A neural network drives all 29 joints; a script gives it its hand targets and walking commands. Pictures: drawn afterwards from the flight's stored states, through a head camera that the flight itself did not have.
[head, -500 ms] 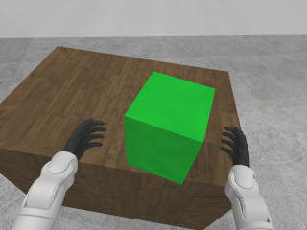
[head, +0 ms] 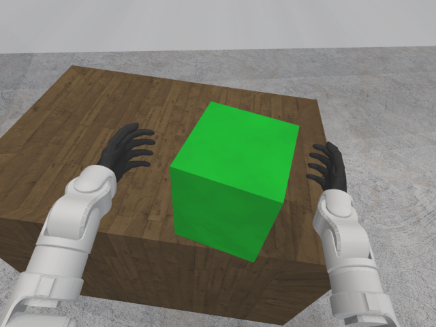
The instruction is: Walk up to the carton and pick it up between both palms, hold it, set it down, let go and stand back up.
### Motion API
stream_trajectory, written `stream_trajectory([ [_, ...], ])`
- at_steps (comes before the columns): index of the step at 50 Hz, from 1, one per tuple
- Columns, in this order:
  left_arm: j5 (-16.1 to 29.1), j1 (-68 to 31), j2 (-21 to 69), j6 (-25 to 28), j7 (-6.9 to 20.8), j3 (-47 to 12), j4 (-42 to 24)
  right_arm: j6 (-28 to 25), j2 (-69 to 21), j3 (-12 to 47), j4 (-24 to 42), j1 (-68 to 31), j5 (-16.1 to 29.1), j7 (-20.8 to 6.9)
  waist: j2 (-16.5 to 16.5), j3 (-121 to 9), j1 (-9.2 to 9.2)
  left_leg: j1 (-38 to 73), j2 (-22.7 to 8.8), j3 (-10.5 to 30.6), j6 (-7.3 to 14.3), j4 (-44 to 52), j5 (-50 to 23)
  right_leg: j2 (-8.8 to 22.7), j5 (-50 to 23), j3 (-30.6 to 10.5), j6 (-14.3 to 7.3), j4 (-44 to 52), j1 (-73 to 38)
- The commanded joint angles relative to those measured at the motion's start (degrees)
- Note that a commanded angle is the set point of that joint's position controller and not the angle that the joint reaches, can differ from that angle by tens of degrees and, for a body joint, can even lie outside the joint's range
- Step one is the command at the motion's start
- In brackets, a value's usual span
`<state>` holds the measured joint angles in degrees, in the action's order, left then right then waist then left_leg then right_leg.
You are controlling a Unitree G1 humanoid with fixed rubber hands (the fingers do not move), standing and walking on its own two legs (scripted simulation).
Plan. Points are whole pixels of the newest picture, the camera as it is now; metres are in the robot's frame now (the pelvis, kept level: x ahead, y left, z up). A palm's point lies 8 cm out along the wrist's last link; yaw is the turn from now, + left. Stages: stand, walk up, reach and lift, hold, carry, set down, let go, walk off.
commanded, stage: reach and lift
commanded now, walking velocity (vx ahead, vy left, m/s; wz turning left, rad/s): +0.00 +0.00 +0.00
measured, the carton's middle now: (232, 183) +0.42 -0.05 -0.01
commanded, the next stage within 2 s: none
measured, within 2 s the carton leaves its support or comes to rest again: neither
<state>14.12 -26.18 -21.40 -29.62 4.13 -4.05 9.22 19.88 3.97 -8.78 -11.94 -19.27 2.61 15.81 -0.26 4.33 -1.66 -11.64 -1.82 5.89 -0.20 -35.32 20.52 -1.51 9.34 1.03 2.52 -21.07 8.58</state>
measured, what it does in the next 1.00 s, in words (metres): stands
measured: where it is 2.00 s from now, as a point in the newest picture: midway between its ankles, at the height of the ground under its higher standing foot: outside the picture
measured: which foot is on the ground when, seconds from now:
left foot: down 0.00-1.00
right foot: down 0.00-1.00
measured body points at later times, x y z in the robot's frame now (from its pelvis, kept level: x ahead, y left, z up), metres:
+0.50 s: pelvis +0.00 +0.00 +0.00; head +0.00 +0.03 +0.45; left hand +0.44 +0.15 +0.17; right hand +0.38 -0.22 +0.15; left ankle -0.01 +0.11 -0.74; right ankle +0.02 -0.16 -0.74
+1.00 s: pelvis +0.00 +0.00 +0.00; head +0.01 +0.03 +0.45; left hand +0.45 +0.15 +0.12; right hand +0.38 -0.20 +0.09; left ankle -0.01 +0.11 -0.74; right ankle +0.02 -0.16 -0.74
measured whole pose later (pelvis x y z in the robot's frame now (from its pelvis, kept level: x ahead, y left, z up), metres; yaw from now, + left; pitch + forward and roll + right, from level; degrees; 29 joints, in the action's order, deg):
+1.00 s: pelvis +0.00 +0.00 +0.00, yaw +0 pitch -1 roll -4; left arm 14.1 -50.5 -19.4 -8.0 2.3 -7.7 57.6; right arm 4.6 1.9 -11.3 -51.5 -40.2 3.3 15.2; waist 0.1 1.6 -6.5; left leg -13.4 -1.8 5.9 -0.2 -35.3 20.4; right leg -1.5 9.3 1.0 2.6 -21.2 10.4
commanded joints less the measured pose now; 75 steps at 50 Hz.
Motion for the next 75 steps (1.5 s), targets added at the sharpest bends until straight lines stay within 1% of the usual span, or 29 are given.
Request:
stream_trajectory([
  [1, 2.9, -36.5, -11.5, 3.0, -1.0, 5.2, -2.5, -3.0, 10.5, -4.7, 11.5, -29.4, 9.3, -0.1, -5.2, -29.8, -12.22, -0.3, 2.5, -6.2, -2.7, 13.4, -22.2, -0.5, -25.0, 0.0, -0.5, -1.8, -17.4],
  [5, 3.4, -40.6, -11.2, 3.1, -1.1, 4.2, -0.9, -3.0, 11.5, -5.8, 9.8, -33.1, 8.9, -0.3, -5.5, -32.2, -13.96, 0.2, 2.3, -6.0, -3.3, 13.2, -22.9, -0.6, -25.4, 0.5, -0.4, -1.8, -15.7],
  [9, 3.0, -48.1, -12.3, 4.4, -1.3, 4.7, 7.2, -2.7, 11.6, -6.3, 4.7, -39.7, 8.3, -0.5, -5.3, -31.1, -13.91, -4.0, 2.6, -6.1, -2.4, 14.4, -17.0, 0.1, -22.4, 0.0, -0.7, -1.7, -14.9],
  [12, 2.8, -47.9, -11.5, 5.1, -1.6, 4.6, 7.4, -3.6, 12.0, -6.5, 4.9, -40.3, 8.1, -0.5, -4.5, -34.6, -14.26, -2.2, 2.5, -5.6, -2.4, 14.0, -19.8, -0.3, -24.8, 0.1, -0.4, -1.9, -15.5],
  [16, 2.7, -53.7, -12.3, 6.0, -1.6, 4.7, 16.2, -3.4, 11.8, -5.4, -0.3, -46.2, 8.3, -0.7, -3.0, -34.0, -13.84, -5.6, 3.1, -6.0, -2.0, 14.0, -16.7, 0.3, -25.4, -0.1, -0.5, -2.2, -16.0],
  [19, 3.1, -54.9, -10.9, 7.2, -2.2, 3.0, 16.1, -4.4, 12.0, -5.8, -0.1, -48.6, 8.8, -1.0, -3.9, -35.3, -14.57, -4.1, 2.4, -5.1, -2.6, 13.2, -20.2, -0.1, -27.6, 0.4, -0.8, -3.3, -15.8],
  [21, 2.1, -57.9, -12.4, 8.2, -2.3, 4.4, 21.3, -4.4, 11.9, -4.7, -3.8, -50.8, 8.6, -1.1, -3.9, -35.8, -13.02, -6.2, 2.8, -5.6, -2.1, 13.6, -18.7, 0.4, -26.9, 0.1, -0.7, -3.0, -15.5],
  [24, 3.3, -58.4, -11.7, 9.7, -2.2, 2.3, 22.0, -4.8, 11.9, -5.3, -4.5, -51.9, 8.5, -0.8, -3.4, -36.6, -15.49, -5.7, 2.9, -5.6, -2.4, 13.2, -19.6, 0.5, -30.2, 0.1, -0.7, -3.4, -16.9],
  [26, 2.1, -61.6, -12.6, 10.1, -2.2, 3.9, 29.2, -4.5, 11.1, -4.7, -10.1, -55.1, 8.1, -0.7, -2.7, -35.6, -14.05, -9.2, 3.2, -6.0, -1.8, 13.9, -16.8, 0.9, -28.7, -0.4, -0.5, -3.4, -16.7],
  [28, 2.9, -62.2, -10.8, 11.3, -2.0, 2.3, 32.4, -4.8, 11.4, -6.1, -13.8, -55.1, 6.7, -0.6, -2.0, -33.7, -16.10, -8.5, 2.4, -5.3, -2.1, 14.5, -14.9, 0.6, -26.7, 0.6, -0.6, -3.0, -15.2],
  [32, 2.2, -62.8, -8.6, 14.5, -2.1, 0.6, 32.0, -8.1, 10.0, -6.9, -15.9, -55.5, 5.9, -0.4, -5.8, -36.6, -17.55, -4.6, 2.6, -4.7, -3.4, 12.7, -19.4, 0.1, -27.6, 1.3, -0.8, -3.0, -11.8],
  [34, 2.3, -60.9, -7.8, 15.8, -1.8, 0.0, 37.2, -8.4, 9.0, -5.7, -20.0, -54.7, 6.1, -0.6, -4.5, -32.1, -16.67, -6.3, 2.6, -4.9, -3.0, 13.1, -16.9, 0.4, -25.2, 1.1, -1.0, -2.2, -11.0],
  [39, 1.0, -57.9, -4.3, 20.1, -2.1, -0.4, 36.6, -13.1, 7.3, -5.2, -21.2, -52.7, 5.7, -0.6, -6.0, -33.4, -16.64, -3.6, 2.2, -4.0, -3.7, 12.2, -21.0, -0.2, -25.3, 1.7, -0.9, -2.3, -9.2],
  [40, 1.5, -56.5, -4.2, 21.3, -2.1, -0.1, 37.7, -14.0, 6.5, -3.9, -20.2, -52.4, 6.2, -0.8, -4.9, -34.3, -15.13, -5.6, 2.7, -4.5, -3.2, 11.8, -20.0, 0.2, -25.2, 1.1, -0.9, -2.3, -9.4],
  [43, 0.2, -56.6, -3.6, 23.7, -2.2, 0.0, 42.0, -16.0, 5.6, -3.0, -24.3, -51.4, 5.2, -1.1, -5.0, -34.1, -14.29, -5.9, 2.2, -4.5, -3.1, 11.6, -20.4, 0.1, -24.2, 1.2, -1.1, -2.8, -7.4],
  [44, -0.4, -56.9, -2.1, 24.1, -2.0, -0.8, 44.9, -16.9, 5.6, -3.9, -28.4, -51.3, 3.9, -0.9, -6.5, -32.3, -15.83, -5.4, 2.2, -4.2, -3.5, 11.5, -20.2, 0.0, -23.1, 1.8, -1.4, -2.5, -6.1],
  [45, -0.1, -54.8, -1.1, 25.0, -2.0, -1.2, 41.2, -18.6, 5.3, -3.2, -23.6, -50.5, 4.9, -0.8, -6.0, -34.0, -15.23, -4.3, 2.6, -4.5, -3.6, 11.0, -21.3, -0.2, -24.1, 1.8, -1.3, -2.3, -5.5],
  [46, -0.2, -54.5, -1.3, 25.4, -2.3, -1.0, 43.3, -19.5, 6.1, -4.6, -24.6, -50.8, 3.9, -0.6, -5.7, -33.9, -16.01, -5.0, 2.2, -3.8, -4.0, 11.0, -21.1, -0.5, -23.3, 2.3, -1.2, -2.4, -5.2],
  [53, -1.7, -52.0, 1.2, 30.7, -2.2, -1.2, 51.1, -26.0, 4.3, -4.5, -31.6, -48.0, 0.6, -0.1, -5.6, -35.3, -15.21, -6.1, 2.0, -3.9, -4.5, 8.9, -21.8, -0.9, -20.8, 2.5, -1.9, -3.3, -1.2],
  [55, -1.8, -52.2, 1.0, 33.1, -2.8, -0.8, 45.6, -28.9, 4.1, -4.5, -32.1, -46.2, 0.8, 0.0, -7.5, -40.6, -15.10, -4.1, 2.4, -4.1, -5.5, 6.9, -26.4, -1.0, -23.0, 2.6, -1.7, -3.8, -0.3],
  [58, -3.2, -51.4, 0.1, 35.0, -3.0, 1.3, 53.2, -31.5, 4.0, -5.2, -37.6, -46.3, -0.9, -0.1, -7.3, -40.9, -14.41, -7.4, 2.2, -4.1, -5.6, 5.4, -25.7, -0.8, -21.7, 2.5, -1.7, -4.9, 1.4],
  [59, -2.8, -52.6, 1.0, 36.0, -3.3, 0.1, 49.3, -33.6, 4.1, -5.4, -36.0, -46.6, -0.7, 0.3, -8.6, -43.7, -15.19, -5.7, 2.1, -3.9, -6.5, 4.7, -29.7, -1.3, -23.4, 2.9, -1.6, -5.5, 2.3],
  [61, -2.5, -52.4, 2.0, 37.2, -2.9, -0.7, 50.1, -35.8, 2.7, -5.1, -37.8, -45.7, -0.4, 0.6, -9.6, -46.0, -15.62, -5.3, 2.1, -4.2, -7.2, 2.3, -32.4, -1.3, -24.4, 3.1, -1.9, -5.7, 4.9],
  [66, -4.7, -49.7, 2.2, 39.4, -2.6, 2.6, 52.5, -40.8, 1.5, -1.5, -39.3, -44.3, 1.1, 0.4, -8.3, -53.5, -11.79, -7.4, 2.4, -4.9, -7.0, -1.6, -38.7, -1.4, -30.3, 2.3, -1.7, -8.1, 4.5],
  [67, -6.3, -49.8, 3.6, 39.5, -2.5, 2.5, 51.2, -41.8, 0.7, -2.0, -41.2, -43.3, 1.2, 0.7, -9.8, -53.1, -12.87, -6.4, 2.6, -5.1, -7.5, -1.6, -39.4, -1.4, -31.1, 2.5, -1.6, -7.7, 4.5],
  [68, -5.8, -49.8, 3.4, 39.9, -2.6, 2.4, 50.0, -42.9, 1.3, -1.5, -38.8, -44.3, 2.0, 0.7, -10.3, -55.7, -12.27, -5.6, 2.4, -5.2, -7.6, -2.3, -41.2, -1.5, -32.0, 2.7, -1.5, -8.0, 5.2],
  [72, -7.9, -49.8, 4.3, 40.2, -2.4, 4.2, 49.0, -44.4, 0.5, -1.4, -39.0, -44.1, 1.5, 1.1, -8.0, -57.2, -11.70, -6.6, 2.7, -5.5, -6.8, -2.5, -42.4, -1.8, -35.8, 2.1, -1.4, -8.0, 3.0],
  [73, -8.5, -50.7, 5.2, 40.4, -2.4, 3.9, 46.6, -44.9, 0.8, -2.0, -40.5, -43.0, 1.3, 1.3, -9.6, -57.6, -12.98, -5.1, 2.7, -5.1, -7.4, -2.0, -42.9, -2.0, -34.8, 2.7, -1.4, -7.6, 4.6],
  [75, -8.9, -50.3, 5.1, 40.6, -2.6, 4.9, 45.9, -45.3, 0.0, -0.8, -39.1, -43.3, 2.1, 1.2, -8.1, -58.0, -11.24, -4.4, 3.0, -5.6, -7.0, -1.9, -44.0, -1.9, -36.1, 2.2, -1.2, -7.3, 3.5],
])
